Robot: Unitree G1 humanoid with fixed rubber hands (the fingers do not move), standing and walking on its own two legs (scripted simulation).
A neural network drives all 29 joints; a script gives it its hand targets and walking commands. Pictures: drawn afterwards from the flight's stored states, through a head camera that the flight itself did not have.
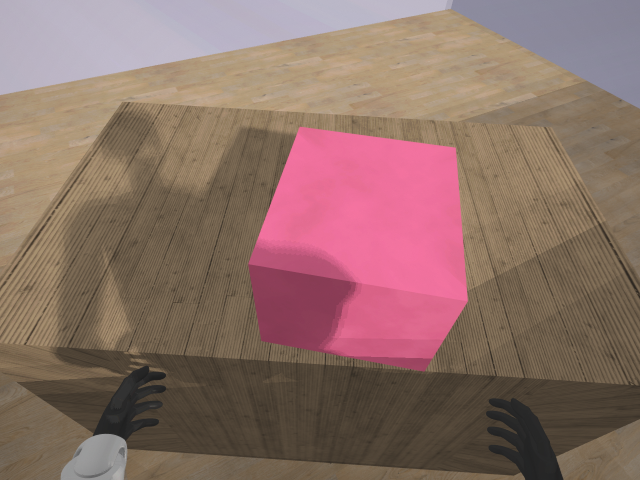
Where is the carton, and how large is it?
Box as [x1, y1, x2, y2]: [248, 127, 467, 371]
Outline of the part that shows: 299,127 248,263 261,340 423,371 467,301 455,148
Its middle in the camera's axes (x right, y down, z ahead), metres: +0.06 +0.00 +0.61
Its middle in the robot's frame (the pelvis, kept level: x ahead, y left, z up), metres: +0.44 -0.04 +0.01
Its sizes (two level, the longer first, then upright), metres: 0.285 0.250 0.198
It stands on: a pedestal, 0.68 m high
